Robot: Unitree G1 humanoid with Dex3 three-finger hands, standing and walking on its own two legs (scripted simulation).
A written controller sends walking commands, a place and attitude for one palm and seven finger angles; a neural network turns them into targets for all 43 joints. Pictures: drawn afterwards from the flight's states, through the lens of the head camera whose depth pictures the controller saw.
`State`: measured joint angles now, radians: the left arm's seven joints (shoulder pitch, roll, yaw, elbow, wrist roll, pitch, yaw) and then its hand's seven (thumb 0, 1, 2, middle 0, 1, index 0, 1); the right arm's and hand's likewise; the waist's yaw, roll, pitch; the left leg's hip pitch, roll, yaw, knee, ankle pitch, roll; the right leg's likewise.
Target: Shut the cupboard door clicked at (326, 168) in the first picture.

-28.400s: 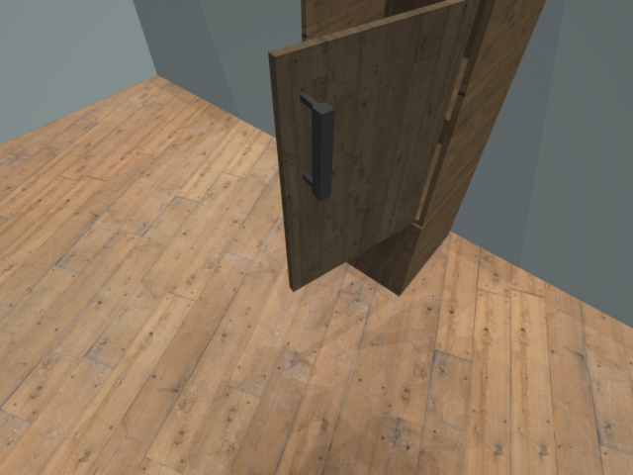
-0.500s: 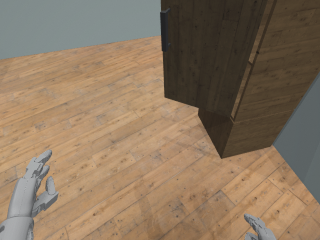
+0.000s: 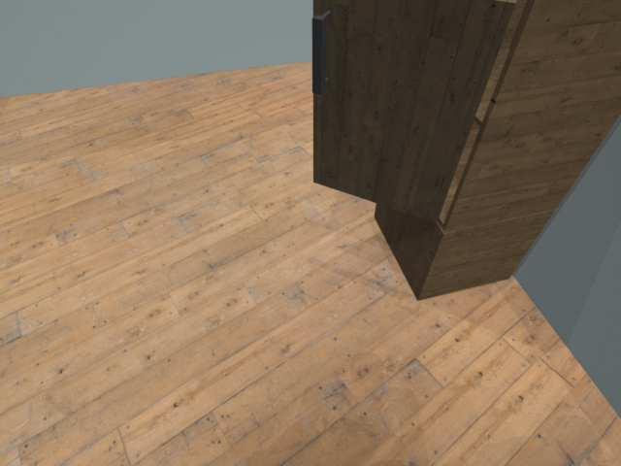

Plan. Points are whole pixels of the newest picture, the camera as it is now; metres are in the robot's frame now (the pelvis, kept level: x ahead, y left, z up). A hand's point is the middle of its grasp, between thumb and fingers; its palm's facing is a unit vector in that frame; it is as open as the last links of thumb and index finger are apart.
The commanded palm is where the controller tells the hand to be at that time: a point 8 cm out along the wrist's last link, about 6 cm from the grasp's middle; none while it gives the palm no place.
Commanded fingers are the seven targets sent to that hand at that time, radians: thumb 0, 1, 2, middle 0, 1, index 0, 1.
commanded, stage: let the arm hang, fingers relaxed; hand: left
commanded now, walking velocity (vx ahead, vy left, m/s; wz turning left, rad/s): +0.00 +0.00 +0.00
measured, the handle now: (323, 53) +0.97 +0.01 +0.09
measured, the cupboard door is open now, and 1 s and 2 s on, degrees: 48 48 48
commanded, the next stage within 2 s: look to check the result in 0.52 s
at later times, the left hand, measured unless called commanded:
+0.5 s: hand out of the picture -0.02 +0.16 -0.18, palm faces +0.01 -0.99 -0.14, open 7.4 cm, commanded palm none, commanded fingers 0.00 0.90 0.90 -0.20 -0.30 -0.20 -0.30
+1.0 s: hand out of the picture +0.02 +0.20 -0.17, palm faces -0.02 -0.97 -0.23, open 7.4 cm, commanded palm none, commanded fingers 0.00 0.90 0.90 -0.20 -0.30 -0.20 -0.30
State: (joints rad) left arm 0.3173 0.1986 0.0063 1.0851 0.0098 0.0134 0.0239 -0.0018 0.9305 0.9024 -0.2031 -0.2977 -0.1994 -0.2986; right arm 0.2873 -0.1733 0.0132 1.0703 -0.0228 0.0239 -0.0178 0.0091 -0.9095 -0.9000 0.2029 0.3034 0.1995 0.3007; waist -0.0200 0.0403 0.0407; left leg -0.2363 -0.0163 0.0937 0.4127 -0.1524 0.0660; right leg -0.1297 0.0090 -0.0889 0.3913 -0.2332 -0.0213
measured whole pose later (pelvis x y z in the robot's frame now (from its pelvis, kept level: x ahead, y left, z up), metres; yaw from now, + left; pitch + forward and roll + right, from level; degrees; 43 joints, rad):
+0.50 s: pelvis +0.00 +0.01 +0.00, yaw -1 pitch -2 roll +0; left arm 0.32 0.11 0.00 1.16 0.02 -0.01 0.03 0.00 0.91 0.90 -0.20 -0.30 -0.20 -0.30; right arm 0.30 -0.14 0.00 1.14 -0.02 0.00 -0.03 0.01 -0.91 -0.90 0.20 0.30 0.20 0.30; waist -0.02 0.01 0.02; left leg -0.21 -0.04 0.12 0.36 -0.13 0.08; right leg -0.13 -0.01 -0.07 0.39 -0.23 0.00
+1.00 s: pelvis +0.01 +0.01 +0.00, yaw -1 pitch -2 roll +0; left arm 0.26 0.19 0.01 1.15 0.02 -0.01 0.02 0.01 0.91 0.90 -0.20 -0.30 -0.20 -0.30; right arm 0.24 -0.20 -0.01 1.14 -0.02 0.00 -0.03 0.01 -0.91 -0.90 0.20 0.30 0.20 0.30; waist -0.02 0.02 0.04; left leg -0.18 -0.04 0.12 0.34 -0.14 0.08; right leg -0.11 -0.01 -0.06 0.36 -0.23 0.00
